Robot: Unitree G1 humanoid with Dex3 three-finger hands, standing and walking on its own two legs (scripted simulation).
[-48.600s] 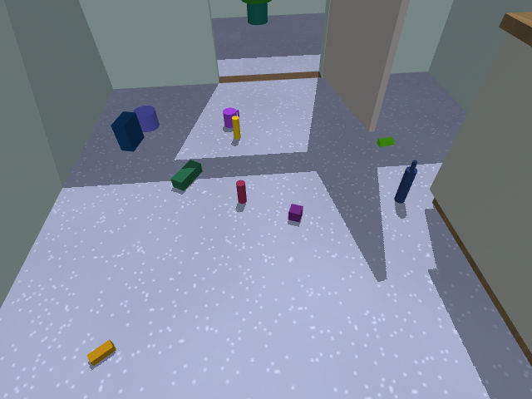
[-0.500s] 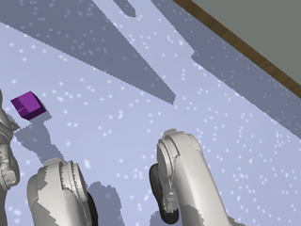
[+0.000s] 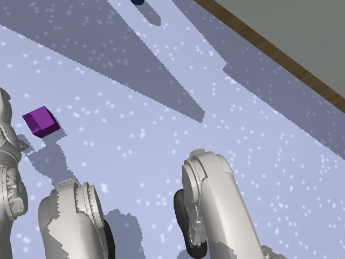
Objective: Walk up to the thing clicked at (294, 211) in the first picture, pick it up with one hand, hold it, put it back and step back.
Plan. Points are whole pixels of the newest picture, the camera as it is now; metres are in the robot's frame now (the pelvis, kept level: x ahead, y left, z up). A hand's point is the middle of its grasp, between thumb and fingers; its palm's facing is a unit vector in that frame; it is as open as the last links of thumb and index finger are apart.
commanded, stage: rise first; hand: left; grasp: from above
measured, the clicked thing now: (42, 122) +0.50 +0.27 -0.29
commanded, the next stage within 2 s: approach in 1.94 s
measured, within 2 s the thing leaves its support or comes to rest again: neither
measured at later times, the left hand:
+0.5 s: hand (6, 132) +0.45 +0.31 -0.18, palm faces -0.37 -0.22 -0.90, open 13.2 cm
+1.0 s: hand (5, 131) +0.45 +0.31 -0.18, palm faces -0.38 -0.21 -0.90, open 12.8 cm
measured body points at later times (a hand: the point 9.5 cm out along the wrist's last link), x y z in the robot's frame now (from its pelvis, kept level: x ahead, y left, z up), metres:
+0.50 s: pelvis +0.00 +0.00 +0.00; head +0.25 +0.07 +0.37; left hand +0.47 +0.32 -0.13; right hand +0.04 -0.27 -0.10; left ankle +0.07 +0.13 -0.28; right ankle +0.10 -0.13 -0.28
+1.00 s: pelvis +0.00 +0.00 +0.00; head +0.25 +0.06 +0.37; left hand +0.47 +0.32 -0.13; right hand +0.04 -0.27 -0.10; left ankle +0.07 +0.13 -0.28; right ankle +0.10 -0.13 -0.28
